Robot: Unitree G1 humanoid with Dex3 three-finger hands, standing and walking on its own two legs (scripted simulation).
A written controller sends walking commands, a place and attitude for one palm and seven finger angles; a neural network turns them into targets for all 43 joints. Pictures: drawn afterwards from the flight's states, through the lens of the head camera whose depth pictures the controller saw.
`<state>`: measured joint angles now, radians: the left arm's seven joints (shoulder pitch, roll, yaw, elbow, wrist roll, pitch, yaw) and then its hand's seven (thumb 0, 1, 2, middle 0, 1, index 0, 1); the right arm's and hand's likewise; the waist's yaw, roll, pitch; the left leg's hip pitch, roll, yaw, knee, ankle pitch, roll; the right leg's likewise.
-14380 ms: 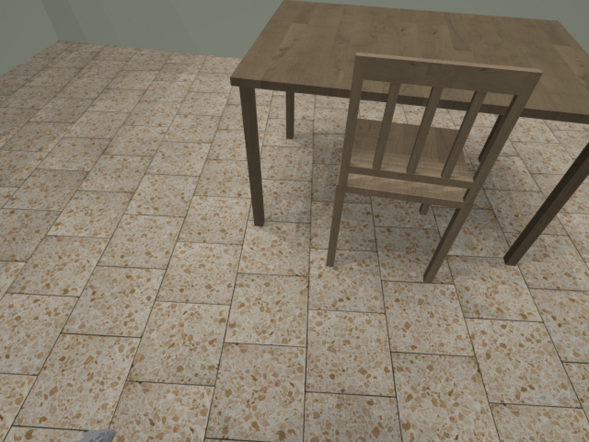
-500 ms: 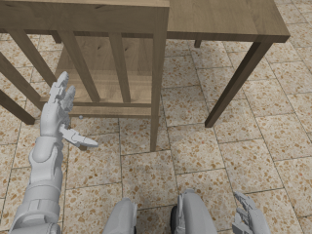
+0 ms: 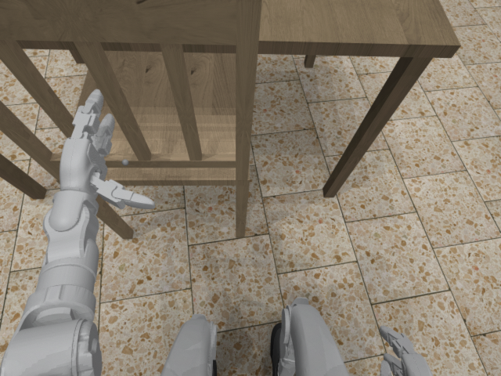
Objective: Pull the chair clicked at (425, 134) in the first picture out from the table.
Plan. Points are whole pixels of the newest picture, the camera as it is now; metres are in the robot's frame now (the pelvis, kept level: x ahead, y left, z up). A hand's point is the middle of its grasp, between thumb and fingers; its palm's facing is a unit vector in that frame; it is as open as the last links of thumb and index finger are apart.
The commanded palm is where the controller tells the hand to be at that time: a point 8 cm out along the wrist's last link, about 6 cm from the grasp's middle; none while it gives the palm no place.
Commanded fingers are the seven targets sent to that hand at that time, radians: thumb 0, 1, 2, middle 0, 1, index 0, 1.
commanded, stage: push the fingers through the gap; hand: left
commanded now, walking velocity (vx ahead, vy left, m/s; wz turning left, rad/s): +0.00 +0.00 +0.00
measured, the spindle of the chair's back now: (122, 112) +0.52 +0.21 +0.04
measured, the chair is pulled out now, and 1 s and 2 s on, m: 0.00 0.00 0.00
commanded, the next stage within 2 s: hook a spindle and tug to test in 1.12 s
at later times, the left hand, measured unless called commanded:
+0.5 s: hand (130, 140) +0.47 +0.19 +0.04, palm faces +0.01 -1.00 -0.04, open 17.0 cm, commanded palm +0.45 +0.24 +0.04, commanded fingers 0.00 -0.50 0.30 -0.06 -0.08 -0.06 -0.08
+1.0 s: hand (131, 129) +0.49 +0.19 +0.04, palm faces +0.02 -1.00 -0.04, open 17.0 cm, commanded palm +0.46 +0.24 +0.04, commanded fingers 0.00 -0.50 0.30 -0.06 -0.08 -0.06 -0.08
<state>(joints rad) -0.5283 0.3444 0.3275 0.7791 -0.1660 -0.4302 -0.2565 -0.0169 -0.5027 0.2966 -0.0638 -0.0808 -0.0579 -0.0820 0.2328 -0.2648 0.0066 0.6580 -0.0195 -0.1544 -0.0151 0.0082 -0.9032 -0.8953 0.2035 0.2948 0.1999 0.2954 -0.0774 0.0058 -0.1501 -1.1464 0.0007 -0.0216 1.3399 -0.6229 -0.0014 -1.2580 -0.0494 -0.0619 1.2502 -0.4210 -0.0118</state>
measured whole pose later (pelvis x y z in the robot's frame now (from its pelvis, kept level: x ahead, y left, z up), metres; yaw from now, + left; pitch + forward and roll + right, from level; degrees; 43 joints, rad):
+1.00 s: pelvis -0.01 +0.00 -0.01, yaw -1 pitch +27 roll -2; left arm -0.80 0.46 0.42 1.06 -0.10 -0.45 -0.25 -0.02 -0.50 0.30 -0.06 -0.08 -0.06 -0.08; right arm 0.30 -0.28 0.02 0.68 -0.04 -0.08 0.02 0.01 -0.90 -0.90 0.20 0.29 0.20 0.30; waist -0.14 0.01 -0.14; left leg -1.22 0.01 -0.02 1.36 -0.61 0.00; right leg -1.33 -0.04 -0.06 1.25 -0.39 -0.01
